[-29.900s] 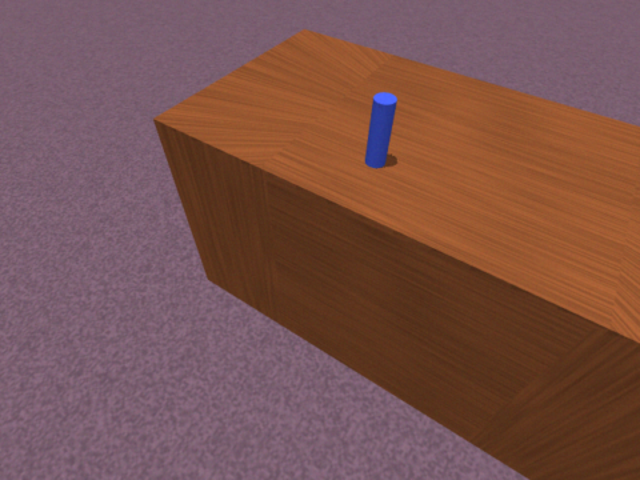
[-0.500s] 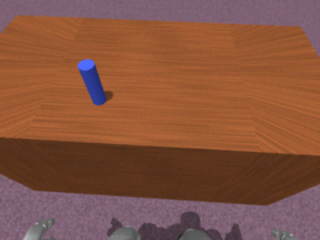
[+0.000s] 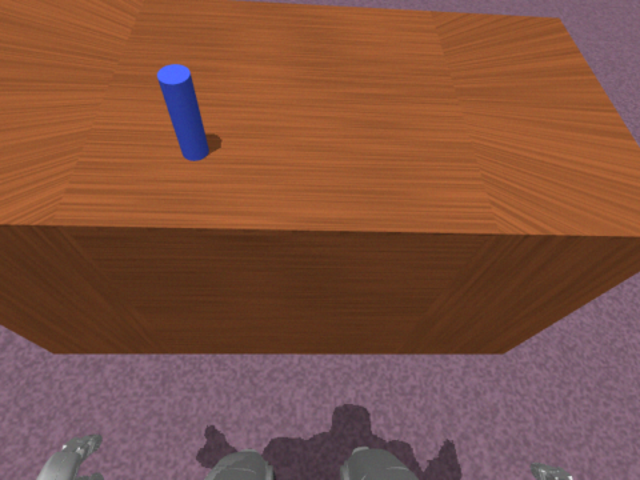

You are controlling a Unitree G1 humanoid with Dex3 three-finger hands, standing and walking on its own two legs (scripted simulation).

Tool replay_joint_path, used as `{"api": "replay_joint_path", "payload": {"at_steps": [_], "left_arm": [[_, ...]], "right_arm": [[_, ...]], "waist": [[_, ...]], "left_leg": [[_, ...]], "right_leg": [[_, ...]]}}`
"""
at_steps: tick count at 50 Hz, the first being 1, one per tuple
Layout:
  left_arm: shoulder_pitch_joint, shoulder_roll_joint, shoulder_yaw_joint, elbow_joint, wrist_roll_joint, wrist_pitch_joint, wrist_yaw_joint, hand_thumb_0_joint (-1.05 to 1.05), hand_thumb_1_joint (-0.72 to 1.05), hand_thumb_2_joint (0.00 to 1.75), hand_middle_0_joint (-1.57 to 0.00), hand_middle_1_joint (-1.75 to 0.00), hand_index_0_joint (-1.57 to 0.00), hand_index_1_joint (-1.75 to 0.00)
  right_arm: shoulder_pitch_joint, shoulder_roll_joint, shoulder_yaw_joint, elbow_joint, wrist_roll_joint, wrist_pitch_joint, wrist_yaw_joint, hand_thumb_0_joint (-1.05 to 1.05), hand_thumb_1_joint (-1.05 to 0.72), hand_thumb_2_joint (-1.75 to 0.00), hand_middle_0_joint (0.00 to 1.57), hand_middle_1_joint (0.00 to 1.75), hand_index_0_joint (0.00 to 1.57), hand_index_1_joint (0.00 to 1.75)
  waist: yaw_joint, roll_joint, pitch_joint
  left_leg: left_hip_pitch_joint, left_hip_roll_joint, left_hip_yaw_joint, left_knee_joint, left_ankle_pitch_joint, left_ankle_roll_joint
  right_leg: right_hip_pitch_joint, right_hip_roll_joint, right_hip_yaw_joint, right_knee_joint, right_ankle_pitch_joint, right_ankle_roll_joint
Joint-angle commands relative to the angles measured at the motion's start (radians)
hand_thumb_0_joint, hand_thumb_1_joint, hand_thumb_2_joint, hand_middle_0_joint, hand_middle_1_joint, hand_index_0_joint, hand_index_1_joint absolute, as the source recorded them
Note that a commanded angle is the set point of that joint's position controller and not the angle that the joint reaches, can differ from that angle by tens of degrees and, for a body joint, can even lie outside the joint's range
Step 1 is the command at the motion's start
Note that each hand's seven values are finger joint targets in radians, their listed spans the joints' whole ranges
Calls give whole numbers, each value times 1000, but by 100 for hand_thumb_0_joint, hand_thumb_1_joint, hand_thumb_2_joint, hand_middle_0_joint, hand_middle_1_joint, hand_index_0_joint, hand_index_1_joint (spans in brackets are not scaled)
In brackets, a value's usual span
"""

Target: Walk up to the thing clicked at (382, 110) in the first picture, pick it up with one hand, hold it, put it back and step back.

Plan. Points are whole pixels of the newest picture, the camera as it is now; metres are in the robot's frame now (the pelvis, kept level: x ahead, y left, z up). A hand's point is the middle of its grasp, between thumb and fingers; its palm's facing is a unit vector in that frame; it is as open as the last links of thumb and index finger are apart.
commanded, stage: step back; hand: left
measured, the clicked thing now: (185, 116) +0.62 +0.22 +0.02
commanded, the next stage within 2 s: none
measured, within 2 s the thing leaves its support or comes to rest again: neither
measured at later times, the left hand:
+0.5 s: hand out of the picture -0.01 +0.27 -0.15, palm faces +0.04 -0.93 -0.36, open 7.4 cm
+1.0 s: hand out of the picture -0.23 +0.21 -0.13, palm faces +0.00 -0.91 -0.41, open 7.4 cm
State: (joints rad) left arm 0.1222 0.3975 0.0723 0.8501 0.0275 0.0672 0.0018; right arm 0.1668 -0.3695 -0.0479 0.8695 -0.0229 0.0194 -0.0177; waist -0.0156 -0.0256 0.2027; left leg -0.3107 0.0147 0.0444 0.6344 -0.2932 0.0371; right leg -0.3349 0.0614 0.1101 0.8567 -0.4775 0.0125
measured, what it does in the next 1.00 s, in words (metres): walks backwards: right foot, then left foot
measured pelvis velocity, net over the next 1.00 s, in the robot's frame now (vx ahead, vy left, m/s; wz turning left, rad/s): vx -0.30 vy -0.06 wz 0.00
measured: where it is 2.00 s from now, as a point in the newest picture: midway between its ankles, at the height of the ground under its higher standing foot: outside the picture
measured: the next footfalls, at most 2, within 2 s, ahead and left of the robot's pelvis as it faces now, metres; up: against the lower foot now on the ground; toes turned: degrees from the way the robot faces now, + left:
right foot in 0.06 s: +0.02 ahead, -0.13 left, +0.00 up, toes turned +3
left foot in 0.40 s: -0.09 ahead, +0.10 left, +0.00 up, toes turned +2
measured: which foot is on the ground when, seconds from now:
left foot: down 0.00-0.08, up 0.10-0.38, down 0.40-0.86, up 0.88-1.00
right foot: up 0.00-0.04, down 0.06-0.42, up 0.44-0.80, down 0.82-1.00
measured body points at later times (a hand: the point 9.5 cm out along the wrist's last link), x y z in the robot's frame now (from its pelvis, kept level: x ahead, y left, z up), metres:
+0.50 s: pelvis -0.13 +0.00 +0.00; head -0.08 +0.02 +0.44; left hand -0.02 +0.31 -0.12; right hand -0.03 -0.31 -0.11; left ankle -0.13 +0.10 -0.73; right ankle -0.08 -0.14 -0.68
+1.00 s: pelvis -0.30 -0.06 +0.00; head -0.27 -0.07 +0.45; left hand -0.23 +0.26 -0.10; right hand -0.20 -0.38 -0.12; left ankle -0.28 +0.08 -0.66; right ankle -0.28 -0.18 -0.73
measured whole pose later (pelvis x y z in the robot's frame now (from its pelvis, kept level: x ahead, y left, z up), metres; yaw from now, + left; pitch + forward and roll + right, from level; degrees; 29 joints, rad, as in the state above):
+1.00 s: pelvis -0.30 -0.06 +0.00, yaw +0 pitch -2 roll +2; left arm 0.21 0.36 0.07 0.84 0.05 0.07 -0.01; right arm 0.19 -0.42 -0.06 0.85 -0.01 0.05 -0.02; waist 0.03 0.02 0.12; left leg -0.51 -0.10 -0.11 1.11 -0.45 -0.02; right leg -0.30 -0.03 0.03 0.65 -0.31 -0.01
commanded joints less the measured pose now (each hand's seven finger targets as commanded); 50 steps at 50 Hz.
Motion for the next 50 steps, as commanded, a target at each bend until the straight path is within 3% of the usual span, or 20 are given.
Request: {"api": "replay_joint_path", "payload": {"at_steps": [1,3,4,5,9,15,18,19,20,21,22,24,26,33,40,41,42,43,47,50], "left_arm": [[106,136,52,-47,2,-40,10,0,90,90,-20,-30,-20,-30],[104,208,72,-52,22,-56,14,0,90,90,-20,-30,-20,-30],[64,287,88,-71,5,-53,9,0,90,90,-20,-30,-20,-30],[24,319,91,-99,11,-57,9,0,90,90,-20,-30,-20,-30],[-58,203,65,-142,4,-52,21,0,90,90,-20,-30,-20,-30],[38,195,62,-158,10,-37,24,0,90,90,-20,-30,-20,-30],[-12,216,58,-176,-4,-23,16,0,90,90,-20,-30,-20,-30],[-6,200,47,-177,-7,-17,12,0,90,90,-20,-30,-20,-30],[20,160,39,-186,-11,-14,8,0,90,90,-20,-30,-20,-30],[-66,175,53,-202,-12,-18,19,0,90,90,-20,-30,-20,-30],[-99,193,66,-189,8,-16,30,0,90,90,-20,-30,-20,-30],[-17,170,65,-145,-14,-10,29,0,90,90,-20,-30,-20,-30],[58,177,71,-119,-15,-11,24,0,90,90,-20,-30,-20,-30],[42,160,65,-133,2,-16,12,0,90,90,-20,-30,-20,-30],[247,161,67,-17,6,-29,-6,0,90,90,-20,-30,-20,-30],[234,199,80,-25,19,-33,-6,0,90,90,-20,-30,-20,-30],[188,309,108,-58,24,-33,-9,0,90,90,-20,-30,-20,-30],[95,390,117,-99,27,-31,-6,0,90,90,-20,-30,-20,-30],[-104,229,75,-144,23,-42,16,0,90,90,-20,-30,-20,-30],[-25,213,69,-142,27,-37,21,0,90,90,-20,-30,-20,-30]], "right_arm": [[-28,-283,-77,-79,7,-4,-12,0,-90,-90,20,30,20,30],[-18,-231,-55,-85,23,-1,-9,0,-90,-90,20,30,20,30],[-56,-190,-45,-98,33,-1,-11,0,-90,-90,20,30,20,30],[-61,-207,-57,-86,26,10,-23,0,-90,-90,20,30,20,30],[40,-223,-48,-43,33,3,-22,0,-90,-90,20,30,20,30],[30,-200,-39,-67,16,-9,-21,0,-90,-90,20,30,20,30],[121,-190,-51,-30,4,-19,-12,0,-90,-90,20,30,20,30],[116,-209,-62,-31,-2,-24,-12,0,-90,-90,20,30,20,30],[97,-280,-80,-44,-22,-28,-10,0,-90,-90,20,30,20,30],[46,-389,-99,-68,-13,-23,2,0,-90,-90,20,30,20,30],[37,-391,-104,-74,-16,-30,-1,0,-90,-90,20,30,20,30],[-49,-296,-72,-75,-15,-34,-14,0,-90,-90,20,30,20,30],[-60,-261,-66,-88,-10,-37,-19,0,-90,-90,20,30,20,30],[35,-261,-83,-103,-7,-28,-21,0,-90,-90,20,30,20,30],[-70,-299,-82,-138,-5,7,-7,0,-90,-90,20,30,20,30],[-50,-255,-68,-139,1,10,-4,0,-90,-90,20,30,20,30],[-79,-190,-54,-167,11,6,-9,0,-90,-90,20,30,20,30],[-92,-226,-73,-153,7,11,-28,0,-90,-90,20,30,20,30],[42,-228,-62,-83,20,3,-20,0,-90,-90,20,30,20,30],[48,-211,-47,-81,15,-4,-19,0,-90,-90,20,30,20,30]], "waist": [[33,177,-284],[30,21,-296],[47,-189,-241],[62,-241,-197],[10,-108,-186],[63,-170,-249],[5,-153,-294],[1,-105,-284],[15,80,-279],[-27,269,-232],[-47,216,-201],[39,91,-194],[63,137,-179],[-19,171,-247],[69,216,-306],[63,110,-268],[78,-181,-201],[99,-292,-140],[-20,-134,-120],[39,-172,-159]], "left_leg": [[167,231,-249,-68,431,147],[-27,134,-202,31,239,52],[-115,-66,-99,210,-54,-15],[-96,-95,-127,450,-366,-33],[-116,-118,-176,555,-236,-44],[-120,-63,-90,169,-250,-55],[64,-55,-20,-170,-11,-30],[128,-19,-84,-236,110,-13],[205,169,-340,-275,187,51],[74,380,-556,-329,331,199],[3,418,-613,-324,372,261],[81,284,-370,-243,511,180],[100,231,-279,-211,531,152],[270,249,-258,-171,491,209],[11,211,-222,-114,179,106],[-110,133,-201,-37,29,50],[-294,-74,-134,150,-208,-21],[-190,-88,-143,422,-331,-51],[-131,-118,-184,576,-154,-49],[-178,-99,-133,393,-205,-59]], "right_leg": [[107,-26,-90,-354,184,-30],[261,-134,90,-440,398,-75],[170,-305,311,-486,515,-213],[32,-445,436,-518,581,-333],[75,-282,150,-412,695,-244],[283,-286,140,-349,737,-237],[225,-250,105,-258,619,-176],[126,-221,93,-241,505,-129],[-55,-119,33,-122,270,-67],[-129,31,-61,90,-133,-25],[-111,37,74,266,-182,-22],[-178,61,136,403,-77,-37],[-190,58,115,436,-5,-25],[-165,14,39,191,-40,35],[207,-39,-116,-393,169,-40],[225,-105,16,-441,119,-63],[146,-316,338,-550,25,-163],[-141,-494,498,-637,-16,-309],[-115,-287,90,-459,332,-198],[88,-279,67,-410,428,-203]]}}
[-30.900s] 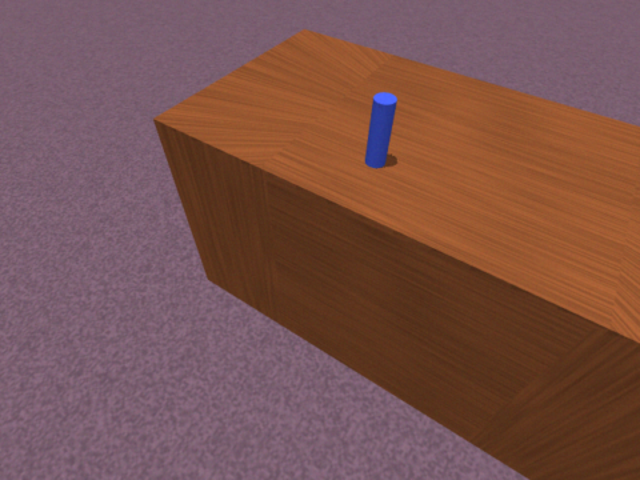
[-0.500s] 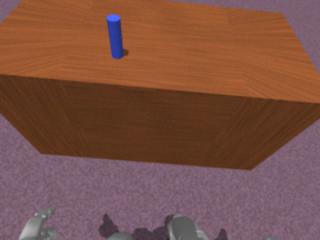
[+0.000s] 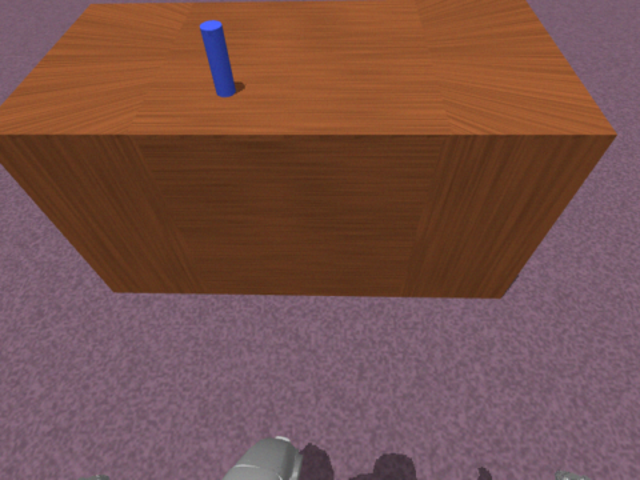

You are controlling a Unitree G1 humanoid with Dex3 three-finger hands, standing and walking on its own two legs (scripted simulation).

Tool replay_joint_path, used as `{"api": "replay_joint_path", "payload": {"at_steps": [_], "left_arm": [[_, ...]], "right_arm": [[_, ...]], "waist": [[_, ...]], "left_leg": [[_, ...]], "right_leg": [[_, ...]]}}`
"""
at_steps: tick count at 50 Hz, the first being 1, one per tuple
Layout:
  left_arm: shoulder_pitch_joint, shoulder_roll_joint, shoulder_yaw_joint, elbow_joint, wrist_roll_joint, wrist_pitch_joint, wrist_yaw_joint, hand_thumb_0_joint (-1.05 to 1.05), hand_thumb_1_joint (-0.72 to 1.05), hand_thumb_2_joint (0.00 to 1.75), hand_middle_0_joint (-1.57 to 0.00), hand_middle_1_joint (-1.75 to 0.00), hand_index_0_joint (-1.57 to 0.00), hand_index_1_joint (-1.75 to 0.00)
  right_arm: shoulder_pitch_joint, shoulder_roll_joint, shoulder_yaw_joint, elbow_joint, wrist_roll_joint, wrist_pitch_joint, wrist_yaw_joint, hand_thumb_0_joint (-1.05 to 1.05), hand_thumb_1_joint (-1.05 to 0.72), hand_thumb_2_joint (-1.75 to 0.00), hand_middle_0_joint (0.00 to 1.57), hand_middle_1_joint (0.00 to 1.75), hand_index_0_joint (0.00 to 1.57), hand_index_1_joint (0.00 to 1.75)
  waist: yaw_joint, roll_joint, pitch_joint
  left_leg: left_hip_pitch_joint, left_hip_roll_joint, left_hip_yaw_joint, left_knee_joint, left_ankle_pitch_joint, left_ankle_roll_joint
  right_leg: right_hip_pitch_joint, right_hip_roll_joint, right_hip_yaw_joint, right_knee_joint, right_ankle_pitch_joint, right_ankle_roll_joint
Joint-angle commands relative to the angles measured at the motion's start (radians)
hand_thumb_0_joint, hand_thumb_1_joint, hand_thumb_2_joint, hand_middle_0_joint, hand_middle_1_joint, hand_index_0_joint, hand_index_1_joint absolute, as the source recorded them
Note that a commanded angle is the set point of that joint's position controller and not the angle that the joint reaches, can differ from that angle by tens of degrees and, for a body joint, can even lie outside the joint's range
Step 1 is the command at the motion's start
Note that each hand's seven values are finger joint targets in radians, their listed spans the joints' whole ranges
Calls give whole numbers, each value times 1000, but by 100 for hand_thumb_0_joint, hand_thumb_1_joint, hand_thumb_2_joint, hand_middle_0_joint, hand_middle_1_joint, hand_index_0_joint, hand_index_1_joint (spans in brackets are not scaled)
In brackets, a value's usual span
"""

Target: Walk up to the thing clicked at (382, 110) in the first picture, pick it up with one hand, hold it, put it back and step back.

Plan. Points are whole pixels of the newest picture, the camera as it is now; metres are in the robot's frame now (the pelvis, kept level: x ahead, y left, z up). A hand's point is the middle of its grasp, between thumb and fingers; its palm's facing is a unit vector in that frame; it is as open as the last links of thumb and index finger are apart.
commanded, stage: step back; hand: left
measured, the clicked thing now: (219, 60) +0.92 +0.28 +0.02
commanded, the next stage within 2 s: stand in 1.60 s
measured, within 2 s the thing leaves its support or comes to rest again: neither
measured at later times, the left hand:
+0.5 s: hand out of the picture -0.11 +0.23 -0.15, palm faces +0.01 -0.92 -0.40, open 7.4 cm
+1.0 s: hand out of the picture -0.16 +0.24 -0.14, palm faces +0.07 -0.91 -0.40, open 7.4 cm
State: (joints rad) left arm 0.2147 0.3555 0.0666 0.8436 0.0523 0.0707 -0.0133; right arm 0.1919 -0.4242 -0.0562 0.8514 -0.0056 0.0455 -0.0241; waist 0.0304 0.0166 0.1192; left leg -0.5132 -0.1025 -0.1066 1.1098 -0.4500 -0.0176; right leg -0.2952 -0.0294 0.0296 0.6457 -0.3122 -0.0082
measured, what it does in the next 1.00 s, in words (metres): walks backwards: left foot, then right foot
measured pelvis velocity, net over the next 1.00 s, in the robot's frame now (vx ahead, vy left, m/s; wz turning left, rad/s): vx -0.20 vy -0.05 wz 0.08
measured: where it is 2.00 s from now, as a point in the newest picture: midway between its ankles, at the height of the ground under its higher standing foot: outside the picture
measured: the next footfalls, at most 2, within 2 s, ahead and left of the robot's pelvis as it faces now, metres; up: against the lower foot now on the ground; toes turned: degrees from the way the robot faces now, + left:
left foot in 0.14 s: -0.03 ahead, +0.11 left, +0.00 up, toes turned +3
right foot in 0.44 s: -0.12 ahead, -0.16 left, +0.00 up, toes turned +4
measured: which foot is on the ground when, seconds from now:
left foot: up 0.00-0.12, down 0.14-0.48, up 0.50-0.72, down 0.74-1.00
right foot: down 0.00-0.16, up 0.18-0.42, down 0.44-1.00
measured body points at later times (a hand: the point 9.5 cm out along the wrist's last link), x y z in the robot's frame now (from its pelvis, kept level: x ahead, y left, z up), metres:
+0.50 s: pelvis -0.18 -0.04 -0.01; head -0.14 -0.05 +0.44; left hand -0.11 +0.28 -0.13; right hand -0.04 -0.36 -0.12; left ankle -0.07 +0.11 -0.72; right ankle -0.18 -0.17 -0.73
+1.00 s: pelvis -0.20 -0.05 +0.00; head -0.19 -0.05 +0.45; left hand -0.17 +0.29 -0.11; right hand -0.12 -0.35 -0.13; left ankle -0.20 +0.09 -0.73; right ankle -0.17 -0.16 -0.73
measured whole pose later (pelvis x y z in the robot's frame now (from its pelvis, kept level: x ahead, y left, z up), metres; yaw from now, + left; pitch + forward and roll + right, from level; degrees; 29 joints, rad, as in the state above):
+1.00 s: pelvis -0.20 -0.05 +0.00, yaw +5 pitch -3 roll +0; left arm 0.22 0.40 0.07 0.99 0.04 -0.02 -0.02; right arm 0.24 -0.36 -0.05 0.98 -0.04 0.00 0.02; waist 0.00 0.01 0.06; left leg -0.25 0.02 -0.04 0.63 -0.33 -0.01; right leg -0.27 0.01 -0.02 0.60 -0.31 -0.02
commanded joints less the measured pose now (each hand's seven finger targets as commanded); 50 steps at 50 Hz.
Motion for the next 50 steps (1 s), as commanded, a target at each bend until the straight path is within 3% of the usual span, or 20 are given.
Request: {"api": "replay_joint_path", "payload": {"at_steps": [1,6,7,8,9,12,15,21,22,24,25,27,32,36,37,39,40,48,49,50], "left_arm": [[-96,264,78,-135,2,-39,40,0,90,90,-20,-30,-20,-30],[-86,252,57,-139,-27,-12,33,0,90,90,-20,-30,-20,-30],[-56,214,40,-142,-26,-8,28,0,90,90,-20,-30,-20,-30],[-104,198,34,-167,-39,-11,30,0,90,90,-20,-30,-20,-30],[-171,238,60,-163,-27,-8,41,0,90,90,-20,-30,-20,-30],[-92,219,61,-103,-47,-1,33,0,90,90,-20,-30,-20,-30],[-52,205,60,-92,-34,-9,26,0,90,90,-20,-30,-20,-30],[54,192,50,11,-19,-58,19,0,90,90,-20,-30,-20,-30],[75,234,67,28,-7,-69,22,0,90,90,-20,-30,-20,-30],[-20,417,106,-17,7,-76,28,0,90,90,-20,-30,-20,-30],[-96,402,103,-41,4,-85,30,0,90,90,-20,-30,-20,-30],[-158,310,76,-38,-5,-98,34,0,90,90,-20,-30,-20,-30],[-48,313,85,5,5,-108,24,0,90,90,-20,-30,-20,-30],[-66,304,58,13,-8,-90,13,0,90,90,-20,-30,-20,-30],[-39,254,37,17,-8,-85,10,0,90,90,-20,-30,-20,-30],[-96,216,26,13,-34,-87,12,0,90,90,-20,-30,-20,-30],[-115,271,42,14,-24,-91,12,0,90,90,-20,-30,-20,-30],[52,205,47,110,-21,-117,9,0,90,90,-20,-30,-20,-30],[72,236,55,120,-13,-124,18,0,90,90,-20,-30,-20,-30],[86,324,74,110,-1,-131,27,0,90,90,-20,-30,-20,-30]], "right_arm": [[13,-150,-36,-72,-6,-34,-12,0,-90,-90,20,30,20,30],[111,-143,-46,-15,-23,-51,-11,0,-90,-90,20,30,20,30],[102,-202,-65,-16,-35,-50,-12,0,-90,-90,20,30,20,30],[41,-331,-85,-41,-33,-44,-1,0,-90,-90,20,30,20,30],[26,-368,-97,-58,-37,-47,0,0,-90,-90,20,30,20,30],[-52,-249,-57,-57,-36,-54,-19,0,-90,-90,20,30,20,30],[-59,-216,-54,-70,-36,-45,-15,0,-90,-90,20,30,20,30],[-45,-241,-64,-57,-36,-11,4,0,-90,-90,20,30,20,30],[-22,-197,-52,-56,-35,-7,7,0,-90,-90,20,30,20,30],[-105,-146,-44,-83,-32,-9,-6,0,-90,-90,20,30,20,30],[-105,-198,-60,-69,-25,-7,-2,0,-90,-90,20,30,20,30],[-32,-176,-48,-13,-7,-23,3,0,-90,-90,20,30,20,30],[-52,-165,-44,-3,-30,-43,29,0,-90,-90,20,30,20,30],[25,-147,-52,55,-28,-69,35,0,-90,-90,20,30,20,30],[56,-157,-65,77,-32,-77,30,0,-90,-90,20,30,20,30],[74,-283,-86,70,-41,-83,27,0,-90,-90,20,30,20,30],[38,-294,-92,57,-37,-88,28,0,-90,-90,20,30,20,30],[-53,-177,-54,48,-25,-62,30,0,-90,-90,20,30,20,30],[-40,-116,-35,39,-19,-59,27,0,-90,-90,20,30,20,30],[-75,-71,-23,16,-17,-62,25,0,-90,-90,20,30,20,30]], "waist": [[7,-228,-93],[-22,-161,-193],[-5,-38,-186],[-14,212,-153],[-73,229,-134],[9,52,-142],[5,117,-129],[1,158,-185],[2,61,-171],[51,-250,-80],[16,-177,1],[-34,-80,-1],[38,-184,-25],[-18,-171,-53],[-33,-85,-81],[-67,157,-95],[-63,81,-43],[28,110,-85],[38,-9,-94],[65,-202,-95]], "left_leg": [[18,37,33,-167,-64,-4],[255,71,118,-735,258,31],[360,211,-86,-739,338,77],[306,443,-364,-782,442,221],[171,540,-491,-816,473,341],[202,382,-182,-682,649,255],[256,357,-130,-648,623,245],[209,304,-88,-601,109,176],[82,246,-44,-498,-4,127],[-27,76,-54,-164,-139,24],[20,103,-114,-52,-80,13],[-18,45,-80,-40,37,20],[-2,95,7,-286,-20,-4],[322,77,107,-664,47,31],[445,74,67,-723,68,42],[365,423,-490,-916,-415,217],[282,443,-489,-923,-387,259],[101,252,-91,-659,-42,130],[17,191,-41,-522,-35,89],[-135,45,24,-302,-70,40]], "right_leg": [[119,-214,164,-180,324,-187],[162,-171,115,28,387,-115],[-28,-111,85,92,183,-63],[-173,60,-63,237,-192,-10],[-121,58,58,460,-347,3],[-146,102,153,637,-233,-12],[-135,84,111,479,-233,11],[134,79,-53,-227,-44,-18],[215,44,57,-247,-81,-41],[-118,-371,605,-434,-454,-237],[-223,-377,594,-441,-482,-251],[-91,-215,315,-315,-177,-162],[49,-208,299,-319,-407,-165],[-74,-182,197,-238,-296,-132],[-133,-122,120,-126,-241,-103],[-269,23,-46,184,-255,-10],[-225,-9,26,263,-244,-18],[207,56,-73,-175,-11,-18],[291,1,55,-246,-48,-32],[304,-214,418,-393,-255,-118]]}}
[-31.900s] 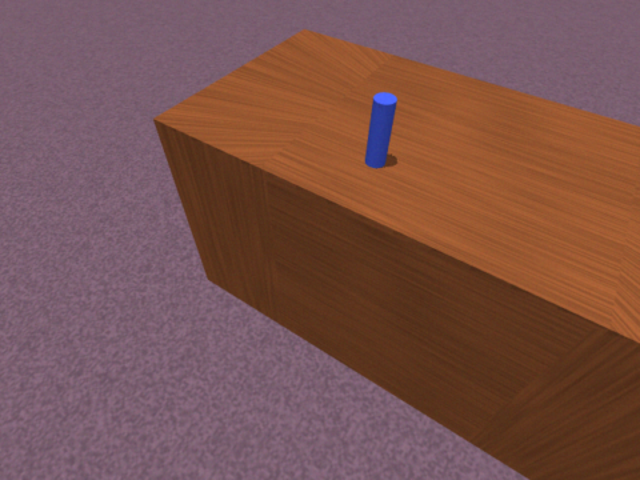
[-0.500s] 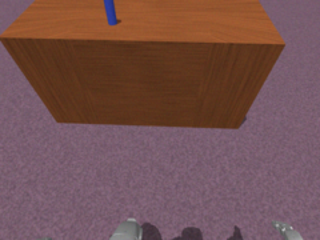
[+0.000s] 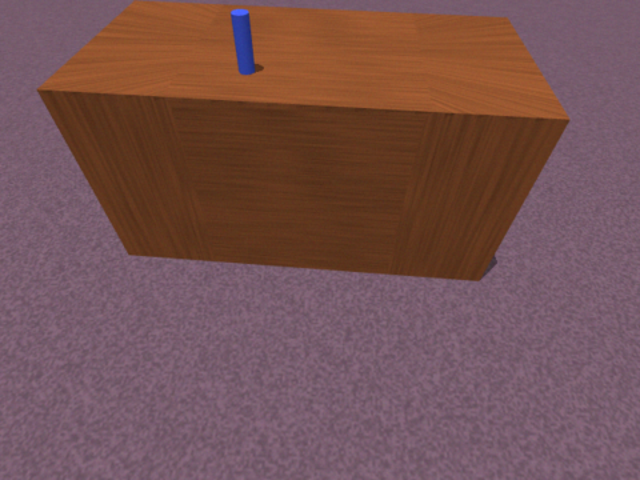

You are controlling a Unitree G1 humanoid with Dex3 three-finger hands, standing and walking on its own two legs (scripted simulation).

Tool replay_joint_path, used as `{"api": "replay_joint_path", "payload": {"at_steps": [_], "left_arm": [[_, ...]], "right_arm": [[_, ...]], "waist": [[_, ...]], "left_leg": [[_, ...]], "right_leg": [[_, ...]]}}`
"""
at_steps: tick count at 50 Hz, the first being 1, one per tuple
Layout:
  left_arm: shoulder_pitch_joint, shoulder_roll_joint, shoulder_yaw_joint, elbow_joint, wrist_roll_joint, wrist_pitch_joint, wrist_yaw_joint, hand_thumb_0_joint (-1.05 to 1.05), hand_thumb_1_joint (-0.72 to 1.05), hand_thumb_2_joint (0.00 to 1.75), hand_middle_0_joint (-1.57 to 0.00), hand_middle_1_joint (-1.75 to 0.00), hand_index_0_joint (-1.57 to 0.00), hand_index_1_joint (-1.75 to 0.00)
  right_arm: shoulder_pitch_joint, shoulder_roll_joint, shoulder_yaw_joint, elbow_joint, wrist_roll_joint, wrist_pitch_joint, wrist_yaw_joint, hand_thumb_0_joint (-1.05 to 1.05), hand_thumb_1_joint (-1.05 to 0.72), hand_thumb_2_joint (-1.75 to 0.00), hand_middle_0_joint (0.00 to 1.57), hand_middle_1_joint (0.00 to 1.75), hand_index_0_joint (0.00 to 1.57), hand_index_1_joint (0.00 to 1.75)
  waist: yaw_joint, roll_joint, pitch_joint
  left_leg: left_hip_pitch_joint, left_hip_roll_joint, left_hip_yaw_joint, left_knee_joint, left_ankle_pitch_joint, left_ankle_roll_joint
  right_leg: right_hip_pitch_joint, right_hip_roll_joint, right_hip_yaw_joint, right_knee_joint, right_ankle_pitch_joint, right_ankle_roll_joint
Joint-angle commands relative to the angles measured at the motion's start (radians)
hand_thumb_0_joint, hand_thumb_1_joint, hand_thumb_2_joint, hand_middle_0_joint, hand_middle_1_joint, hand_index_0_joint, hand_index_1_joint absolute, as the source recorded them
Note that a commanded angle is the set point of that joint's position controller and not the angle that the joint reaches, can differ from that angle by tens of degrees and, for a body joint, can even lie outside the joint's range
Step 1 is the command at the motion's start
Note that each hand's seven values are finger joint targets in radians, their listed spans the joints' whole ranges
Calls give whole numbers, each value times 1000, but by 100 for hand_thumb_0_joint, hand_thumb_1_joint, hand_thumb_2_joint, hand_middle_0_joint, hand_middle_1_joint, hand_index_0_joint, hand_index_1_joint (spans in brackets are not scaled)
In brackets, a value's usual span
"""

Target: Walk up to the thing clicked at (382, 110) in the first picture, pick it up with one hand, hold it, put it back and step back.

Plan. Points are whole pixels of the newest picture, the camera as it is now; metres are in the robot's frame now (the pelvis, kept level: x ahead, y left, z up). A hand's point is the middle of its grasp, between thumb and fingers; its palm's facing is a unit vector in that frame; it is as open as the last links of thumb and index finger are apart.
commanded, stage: step back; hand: left
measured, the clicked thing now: (243, 43) +1.15 +0.23 +0.02
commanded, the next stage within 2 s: stand in 0.60 s
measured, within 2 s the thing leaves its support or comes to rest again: neither
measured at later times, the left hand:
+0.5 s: hand out of the picture +0.14 +0.28 -0.15, palm faces +0.01 -0.94 -0.35, open 7.4 cm
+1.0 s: hand out of the picture +0.13 +0.27 -0.13, palm faces -0.04 -0.94 -0.34, open 7.4 cm
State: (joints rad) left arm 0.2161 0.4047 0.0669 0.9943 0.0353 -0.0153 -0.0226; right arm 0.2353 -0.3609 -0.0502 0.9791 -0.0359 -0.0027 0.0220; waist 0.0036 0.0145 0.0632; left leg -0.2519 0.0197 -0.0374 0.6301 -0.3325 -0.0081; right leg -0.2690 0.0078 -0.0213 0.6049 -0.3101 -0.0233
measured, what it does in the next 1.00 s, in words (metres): steps on the spot: left foot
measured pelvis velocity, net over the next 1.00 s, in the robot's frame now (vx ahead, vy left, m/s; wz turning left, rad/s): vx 0.05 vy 0.02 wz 0.00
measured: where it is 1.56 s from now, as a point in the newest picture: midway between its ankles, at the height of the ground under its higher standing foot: outside the picture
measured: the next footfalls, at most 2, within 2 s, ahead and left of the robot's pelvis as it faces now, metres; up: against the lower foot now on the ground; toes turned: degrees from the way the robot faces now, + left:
left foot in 0.24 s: +0.12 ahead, +0.15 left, +0.00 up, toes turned +2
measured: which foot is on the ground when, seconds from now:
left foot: down 0.00-0.00, up 0.02-0.22, down 0.24-1.00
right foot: down 0.00-1.00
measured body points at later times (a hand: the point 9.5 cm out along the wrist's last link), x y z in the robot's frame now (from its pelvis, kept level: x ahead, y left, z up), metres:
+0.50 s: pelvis +0.05 +0.02 +0.01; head +0.08 +0.03 +0.46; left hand +0.14 +0.33 -0.12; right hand +0.17 -0.27 -0.11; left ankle +0.08 +0.15 -0.73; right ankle +0.03 -0.11 -0.73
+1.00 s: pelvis +0.05 +0.02 +0.02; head +0.06 +0.02 +0.47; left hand +0.13 +0.32 -0.11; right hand +0.13 -0.28 -0.11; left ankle +0.08 +0.15 -0.73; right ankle +0.03 -0.11 -0.73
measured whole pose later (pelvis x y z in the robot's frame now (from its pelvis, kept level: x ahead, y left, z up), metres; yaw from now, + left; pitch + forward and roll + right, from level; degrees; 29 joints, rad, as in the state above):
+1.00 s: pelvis +0.05 +0.02 +0.02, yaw +0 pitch -3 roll +0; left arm 0.09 0.35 0.00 1.13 0.01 -0.02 -0.01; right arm 0.08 -0.35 -0.02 1.15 -0.01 -0.01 0.02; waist 0.00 0.00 0.06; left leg -0.15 0.03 0.03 0.34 -0.14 -0.01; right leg -0.07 -0.02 0.00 0.32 -0.21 0.02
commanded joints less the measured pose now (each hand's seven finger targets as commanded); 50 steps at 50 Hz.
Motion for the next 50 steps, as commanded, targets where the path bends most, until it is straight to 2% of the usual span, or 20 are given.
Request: {"api": "replay_joint_path", "payload": {"at_steps": [1,2,3,5,8,10,11,12,13,14,15,17,19,23,29,30,32,35,40,50], "left_arm": [[30,326,87,-62,14,-49,34,0,90,90,-20,-30,-20,-30],[-21,312,84,-88,6,-51,34,0,90,90,-20,-30,-20,-30],[-53,278,76,-93,0,-54,36,0,90,90,-20,-30,-20,-30],[-75,244,60,-94,0,-57,37,0,90,90,-20,-30,-20,-30],[-116,232,45,-100,-6,-49,30,0,90,90,-20,-30,-20,-30],[-114,218,29,-96,-17,-33,30,0,90,90,-20,-30,-20,-30],[-104,191,17,-96,-20,-27,30,0,90,90,-20,-30,-20,-30],[-100,159,5,-104,-27,-23,30,0,90,90,-20,-30,-20,-30],[-87,139,0,-97,-44,-13,31,0,90,90,-20,-30,-20,-30],[-85,162,9,-71,-43,-4,36,0,90,90,-20,-30,-20,-30],[-86,158,2,-60,-34,-8,38,0,90,90,-20,-30,-20,-30],[-87,169,5,-38,-27,-16,38,0,90,90,-20,-30,-20,-30],[-92,187,8,-25,-31,-20,35,0,90,90,-20,-30,-20,-30],[-131,184,4,-5,-29,-22,39,0,90,90,-20,-30,-20,-30],[-152,173,3,18,-24,-17,38,0,90,90,-20,-30,-20,-30],[-146,136,-20,45,-35,-18,33,0,90,90,-20,-30,-20,-30],[-162,144,-20,45,-33,-21,31,0,90,90,-20,-30,-20,-30],[-174,159,-19,55,-28,-27,32,0,90,90,-20,-30,-20,-30],[-187,158,-23,66,-27,-27,31,0,90,90,-20,-30,-20,-30],[-170,161,-24,75,-27,-28,30,0,90,90,-20,-30,-20,-30]], "right_arm": [[-107,-190,-45,-95,3,-11,-34,0,-90,-90,20,30,20,30],[-65,-229,-56,-77,6,-16,-33,0,-90,-90,20,30,20,30],[-39,-229,-57,-59,8,-21,-30,0,-90,-90,20,30,20,30],[-29,-202,-50,-37,9,-27,-26,0,-90,-90,20,30,20,30],[-13,-177,-44,-19,5,-30,-18,0,-90,-90,20,30,20,30],[-25,-163,-43,-5,6,-35,-23,0,-90,-90,20,30,20,30],[-22,-174,-46,1,3,-39,-31,0,-90,-90,20,30,20,30],[-14,-206,-51,1,-1,-43,-38,0,-90,-90,20,30,20,30],[-81,-252,-48,-18,6,-48,-40,0,-90,-90,20,30,20,30],[-116,-287,-50,-20,14,-44,-36,0,-90,-90,20,30,20,30],[-147,-269,-44,-13,12,-40,-35,0,-90,-90,20,30,20,30],[-176,-231,-29,-6,13,-37,-36,0,-90,-90,20,30,20,30],[-184,-213,-20,8,18,-38,-37,0,-90,-90,20,30,20,30],[-205,-202,-17,35,22,-34,-37,0,-90,-90,20,30,20,30],[-254,-190,-15,59,21,-30,-36,0,-90,-90,20,30,20,30],[-231,-193,-8,60,31,-32,-30,0,-90,-90,20,30,20,30],[-247,-199,-11,68,29,-34,-27,0,-90,-90,20,30,20,30],[-246,-187,-9,71,30,-34,-24,0,-90,-90,20,30,20,30],[-261,-187,-7,82,26,-29,-18,0,-90,-90,20,30,20,30],[-230,-189,-4,102,28,-32,-18,0,-90,-90,20,30,20,30]], "waist": [[79,-160,15],[50,-107,48],[30,-75,60],[22,-105,34],[8,-176,-16],[-9,-143,-43],[-14,-111,-68],[-11,-32,-108],[18,70,-126],[25,94,-108],[33,83,-97],[35,81,-110],[23,78,-135],[10,11,-171],[13,-1,-143],[-5,11,-129],[-3,3,-124],[-8,-30,-142],[-6,-26,-75],[-5,-14,-89]], "left_leg": [[-337,-34,-81,288,-253,17],[-319,-5,-101,322,-220,17],[-327,14,-100,319,-175,17],[-231,28,-83,236,-119,14],[-69,12,28,44,-70,7],[57,-21,75,-145,110,11],[108,-2,40,-181,226,24],[147,91,-64,-193,351,47],[65,220,-240,-234,321,120],[-24,265,-264,-238,296,181],[-29,249,-230,-230,312,164],[-32,169,-135,-192,346,88],[15,126,-76,-178,367,54],[96,121,-40,-158,452,56],[111,127,-22,-208,419,49],[151,121,-45,-241,410,42],[179,126,-44,-260,409,38],[209,122,-31,-272,444,31],[161,113,-34,-328,273,21],[164,114,-30,-347,296,16]], "right_leg": [[110,-405,589,-400,-412,-191],[68,-412,577,-382,-361,-232],[88,-376,494,-345,-242,-221],[37,-300,334,-298,-61,-171],[-3,-243,182,-220,168,-136],[-23,-194,113,-104,330,-95],[-31,-170,90,-46,393,-62],[-48,-132,67,13,345,-30],[-26,-43,30,61,115,14],[59,-34,33,41,-55,11],[83,-41,41,-17,-45,3],[132,-76,73,-99,120,-9],[139,-101,92,-114,250,-11],[144,-119,96,-153,348,-8],[138,-119,92,-194,329,0],[133,-124,102,-233,318,3],[127,-121,95,-254,296,9],[157,-134,97,-276,358,12],[138,-135,102,-341,189,16],[157,-138,102,-345,211,12]]}}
